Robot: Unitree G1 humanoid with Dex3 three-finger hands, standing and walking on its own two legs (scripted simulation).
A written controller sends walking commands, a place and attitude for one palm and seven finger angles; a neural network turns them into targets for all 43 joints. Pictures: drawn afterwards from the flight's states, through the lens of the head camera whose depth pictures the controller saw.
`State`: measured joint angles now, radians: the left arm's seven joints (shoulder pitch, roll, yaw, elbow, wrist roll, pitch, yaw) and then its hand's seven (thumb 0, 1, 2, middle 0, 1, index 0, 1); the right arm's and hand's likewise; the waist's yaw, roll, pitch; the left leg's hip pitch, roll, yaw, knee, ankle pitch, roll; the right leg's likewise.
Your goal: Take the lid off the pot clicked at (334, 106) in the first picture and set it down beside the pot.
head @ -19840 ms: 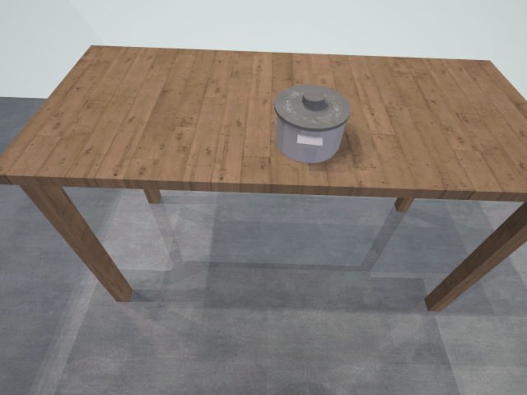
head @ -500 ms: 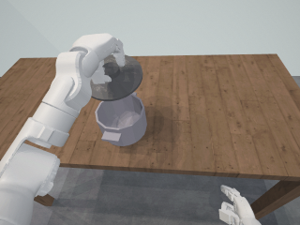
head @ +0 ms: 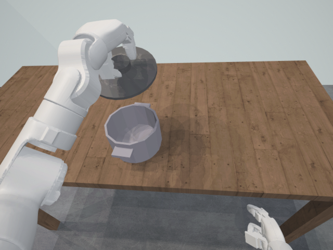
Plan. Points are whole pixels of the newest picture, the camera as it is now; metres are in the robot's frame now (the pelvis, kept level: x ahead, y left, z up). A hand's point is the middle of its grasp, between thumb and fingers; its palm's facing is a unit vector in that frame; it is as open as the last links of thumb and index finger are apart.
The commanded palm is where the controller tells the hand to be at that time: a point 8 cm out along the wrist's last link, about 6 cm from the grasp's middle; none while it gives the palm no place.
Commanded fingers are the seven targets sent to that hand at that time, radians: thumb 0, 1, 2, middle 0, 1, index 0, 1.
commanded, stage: lift the lid straight up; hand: left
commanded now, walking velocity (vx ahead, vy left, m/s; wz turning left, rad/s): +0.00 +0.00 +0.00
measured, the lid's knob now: (120, 64) +0.46 +0.13 +0.23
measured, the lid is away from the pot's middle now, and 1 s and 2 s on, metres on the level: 0.03 0.11 0.22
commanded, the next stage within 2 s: move the lid sideways beside the pot in 0.04 s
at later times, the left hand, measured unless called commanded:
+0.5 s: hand (93, 64) +0.43 +0.17 +0.25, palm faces -0.11 -0.06 -0.99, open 7.9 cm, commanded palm +0.40 +0.19 +0.33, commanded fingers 0.00 0.58 1.03 -0.96 -1.06 -0.88 -1.01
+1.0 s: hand (67, 66) +0.43 +0.23 +0.25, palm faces -0.13 -0.04 -0.99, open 7.9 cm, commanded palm +0.40 +0.25 +0.33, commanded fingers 0.00 0.58 1.03 -0.96 -1.06 -0.88 -1.01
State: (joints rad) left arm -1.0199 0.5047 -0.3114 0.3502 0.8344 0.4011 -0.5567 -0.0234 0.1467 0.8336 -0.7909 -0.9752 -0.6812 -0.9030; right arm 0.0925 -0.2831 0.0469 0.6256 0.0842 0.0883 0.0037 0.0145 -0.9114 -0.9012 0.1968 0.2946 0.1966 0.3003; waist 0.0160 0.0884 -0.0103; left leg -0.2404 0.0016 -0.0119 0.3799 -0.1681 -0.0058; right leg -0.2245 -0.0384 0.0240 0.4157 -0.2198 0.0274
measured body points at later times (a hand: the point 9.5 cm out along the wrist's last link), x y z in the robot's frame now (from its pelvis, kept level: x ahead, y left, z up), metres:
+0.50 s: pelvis +0.00 +0.00 +0.00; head +0.02 -0.03 +0.45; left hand +0.43 +0.18 +0.31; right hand +0.20 -0.22 -0.11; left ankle +0.02 +0.13 -0.74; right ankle +0.00 -0.14 -0.74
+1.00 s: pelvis +0.00 +0.01 +0.00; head +0.03 -0.01 +0.45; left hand +0.43 +0.23 +0.30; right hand +0.18 -0.23 -0.11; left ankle +0.02 +0.13 -0.74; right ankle +0.00 -0.14 -0.74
